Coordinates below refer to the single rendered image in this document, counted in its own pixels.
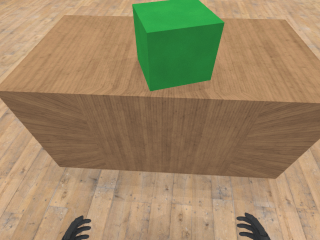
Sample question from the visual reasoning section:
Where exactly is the carton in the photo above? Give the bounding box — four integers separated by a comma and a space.
132, 0, 225, 91

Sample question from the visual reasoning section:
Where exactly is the robot left hand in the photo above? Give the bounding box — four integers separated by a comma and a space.
61, 215, 91, 240

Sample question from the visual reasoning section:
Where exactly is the robot right hand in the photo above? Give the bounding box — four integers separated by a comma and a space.
236, 212, 271, 240

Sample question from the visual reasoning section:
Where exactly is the pedestal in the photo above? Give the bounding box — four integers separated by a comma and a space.
0, 15, 320, 179

